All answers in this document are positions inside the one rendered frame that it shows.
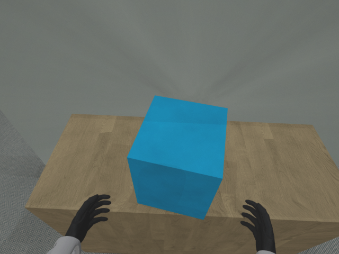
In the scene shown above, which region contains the robot left hand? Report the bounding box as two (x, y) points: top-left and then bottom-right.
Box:
(65, 194), (111, 242)

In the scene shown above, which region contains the robot right hand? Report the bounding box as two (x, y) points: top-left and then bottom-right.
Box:
(240, 200), (276, 254)

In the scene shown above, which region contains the pedestal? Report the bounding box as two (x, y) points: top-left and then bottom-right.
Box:
(25, 114), (339, 254)

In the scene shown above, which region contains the carton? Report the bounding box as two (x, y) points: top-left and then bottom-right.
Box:
(127, 95), (228, 220)

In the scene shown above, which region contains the left robot forearm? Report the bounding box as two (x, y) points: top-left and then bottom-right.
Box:
(47, 236), (81, 254)

